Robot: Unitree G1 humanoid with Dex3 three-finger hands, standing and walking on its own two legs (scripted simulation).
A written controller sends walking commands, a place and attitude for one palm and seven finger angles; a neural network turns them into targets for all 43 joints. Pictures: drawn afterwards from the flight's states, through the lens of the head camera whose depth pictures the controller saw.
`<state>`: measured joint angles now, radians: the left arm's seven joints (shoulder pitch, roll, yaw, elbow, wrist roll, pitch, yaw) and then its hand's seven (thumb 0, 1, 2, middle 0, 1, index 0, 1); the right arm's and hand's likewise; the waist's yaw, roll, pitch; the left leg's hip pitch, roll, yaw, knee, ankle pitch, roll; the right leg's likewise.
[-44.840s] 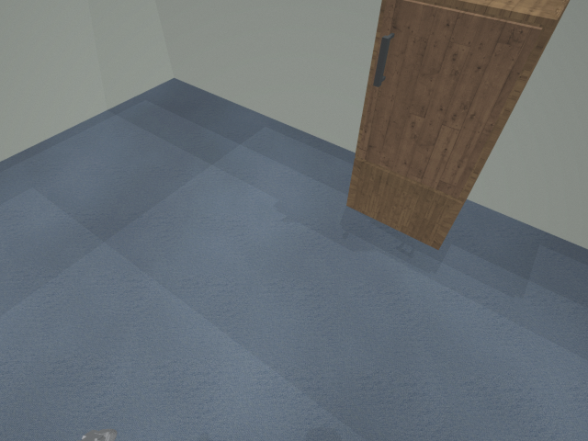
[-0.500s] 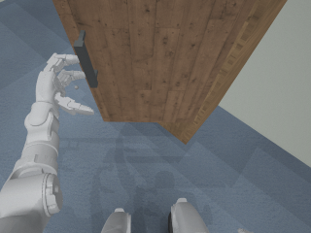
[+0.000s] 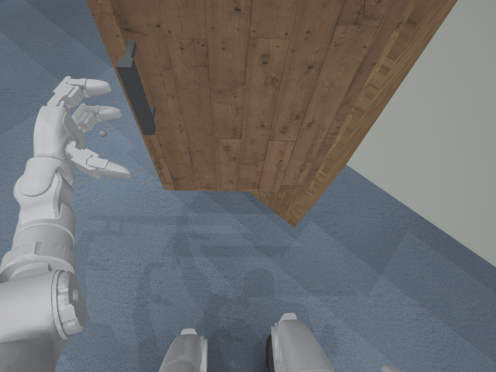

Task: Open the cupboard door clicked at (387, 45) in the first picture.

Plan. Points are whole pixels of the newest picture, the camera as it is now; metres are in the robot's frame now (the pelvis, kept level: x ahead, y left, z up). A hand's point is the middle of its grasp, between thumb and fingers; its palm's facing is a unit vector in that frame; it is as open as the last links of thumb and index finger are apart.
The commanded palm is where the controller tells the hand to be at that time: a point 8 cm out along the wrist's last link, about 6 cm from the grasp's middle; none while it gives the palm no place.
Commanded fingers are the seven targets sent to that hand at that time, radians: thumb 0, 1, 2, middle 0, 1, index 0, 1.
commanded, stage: move the hooked fingers beside the handle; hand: left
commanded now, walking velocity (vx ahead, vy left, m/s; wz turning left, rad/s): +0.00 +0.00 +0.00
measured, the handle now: (140, 92) +0.55 +0.16 +0.06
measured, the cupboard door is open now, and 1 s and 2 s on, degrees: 41 41 41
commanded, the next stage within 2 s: slide the fingers in behind the handle in 1.10 s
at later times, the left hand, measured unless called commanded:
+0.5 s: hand (90, 135) +0.46 +0.23 +0.07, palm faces -0.03 -1.00 -0.02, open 14.0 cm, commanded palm +0.44 +0.27 +0.07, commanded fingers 0.00 -0.50 0.30 -0.30 -1.20 -0.30 -1.20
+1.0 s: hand (91, 132) +0.47 +0.22 +0.07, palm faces -0.03 -1.00 -0.02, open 14.0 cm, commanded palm +0.44 +0.27 +0.07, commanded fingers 0.00 -0.50 0.30 -0.30 -1.20 -0.30 -1.20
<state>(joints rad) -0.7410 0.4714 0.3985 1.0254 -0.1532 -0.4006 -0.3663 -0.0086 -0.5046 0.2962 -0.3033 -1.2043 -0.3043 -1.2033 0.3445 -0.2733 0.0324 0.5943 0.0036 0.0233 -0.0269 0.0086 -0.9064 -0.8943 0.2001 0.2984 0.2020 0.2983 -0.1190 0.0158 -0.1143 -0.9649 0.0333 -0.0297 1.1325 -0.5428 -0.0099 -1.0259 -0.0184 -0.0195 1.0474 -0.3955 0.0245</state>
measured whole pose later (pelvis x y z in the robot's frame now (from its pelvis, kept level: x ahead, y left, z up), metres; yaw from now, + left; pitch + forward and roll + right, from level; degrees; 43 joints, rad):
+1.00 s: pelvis +0.00 +0.00 +0.00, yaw +0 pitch +22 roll -2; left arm -0.72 0.51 0.44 1.02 -0.16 -0.38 -0.41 -0.01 -0.50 0.30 -0.30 -1.20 -0.30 -1.20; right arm 0.36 -0.27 0.04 0.58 0.00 0.04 -0.03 0.01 -0.91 -0.89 0.20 0.30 0.20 0.30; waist -0.13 0.02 -0.12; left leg -0.96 0.04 -0.03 1.13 -0.54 -0.01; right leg -1.02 -0.01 -0.02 1.04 -0.39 0.02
